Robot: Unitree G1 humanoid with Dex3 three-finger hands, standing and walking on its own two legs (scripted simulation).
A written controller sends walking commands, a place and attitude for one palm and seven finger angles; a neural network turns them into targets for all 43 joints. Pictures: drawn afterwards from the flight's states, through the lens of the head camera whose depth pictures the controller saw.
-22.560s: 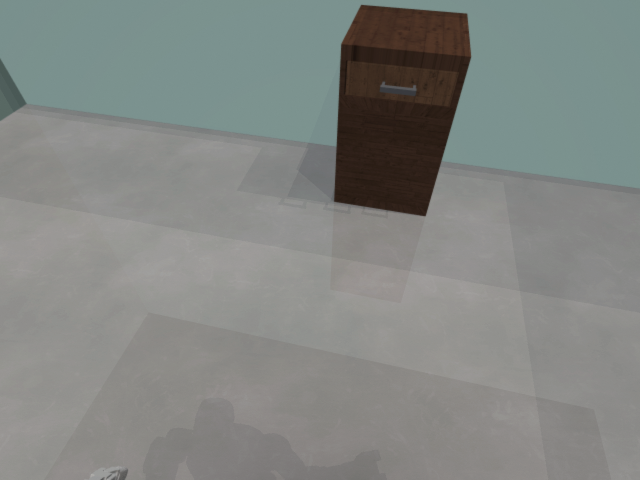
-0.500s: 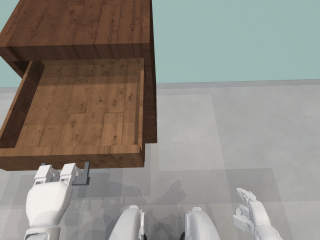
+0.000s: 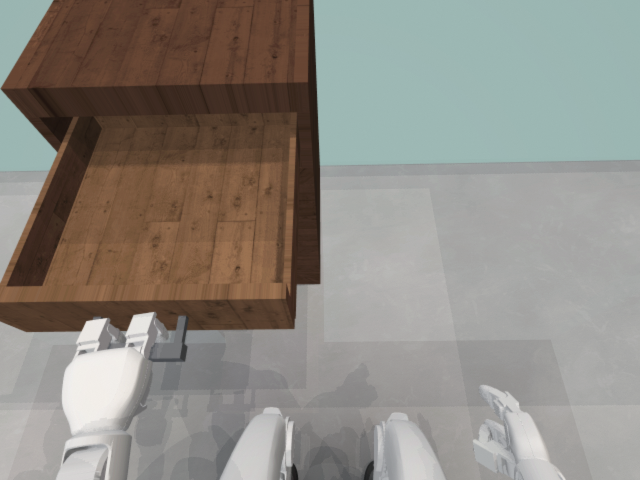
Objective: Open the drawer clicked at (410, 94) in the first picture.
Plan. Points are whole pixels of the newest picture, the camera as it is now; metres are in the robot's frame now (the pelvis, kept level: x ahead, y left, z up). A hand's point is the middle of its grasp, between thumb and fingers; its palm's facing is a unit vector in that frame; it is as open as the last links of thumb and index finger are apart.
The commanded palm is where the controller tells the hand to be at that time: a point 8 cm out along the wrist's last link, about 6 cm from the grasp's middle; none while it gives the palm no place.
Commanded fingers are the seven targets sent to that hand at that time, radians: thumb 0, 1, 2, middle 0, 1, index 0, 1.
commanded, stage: open the thumb to release the handle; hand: left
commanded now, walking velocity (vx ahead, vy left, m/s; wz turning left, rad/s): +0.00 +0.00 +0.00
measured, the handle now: (136, 338) +0.28 +0.26 -0.03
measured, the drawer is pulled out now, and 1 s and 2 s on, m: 0.30 0.30 0.30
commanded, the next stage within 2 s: lift the hand off the handle in 0.22 s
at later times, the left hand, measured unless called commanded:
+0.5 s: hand (131, 389) +0.22 +0.26 -0.05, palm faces -0.04 -0.05 -1.00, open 13.8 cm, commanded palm +0.21 +0.25 -0.01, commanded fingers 0.00 -0.50 0.30 -0.30 -1.20 -0.30 -1.20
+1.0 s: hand (124, 379) +0.23 +0.26 -0.03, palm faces -0.05 -0.06 -1.00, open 13.7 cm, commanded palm +0.22 +0.25 +0.03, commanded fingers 0.00 -0.50 0.30 -0.30 -1.20 -0.30 -1.20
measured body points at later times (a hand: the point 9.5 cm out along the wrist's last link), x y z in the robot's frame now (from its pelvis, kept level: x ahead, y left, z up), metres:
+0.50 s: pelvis -0.01 +0.00 +0.00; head +0.10 -0.01 +0.44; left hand +0.22 +0.26 +0.00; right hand +0.18 -0.24 -0.12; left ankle +0.01 +0.12 -0.61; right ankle +0.02 -0.11 -0.61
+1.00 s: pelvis -0.01 +0.00 +0.02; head +0.09 -0.01 +0.46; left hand +0.23 +0.26 +0.02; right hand +0.17 -0.24 -0.10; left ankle +0.01 +0.12 -0.61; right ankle +0.02 -0.11 -0.61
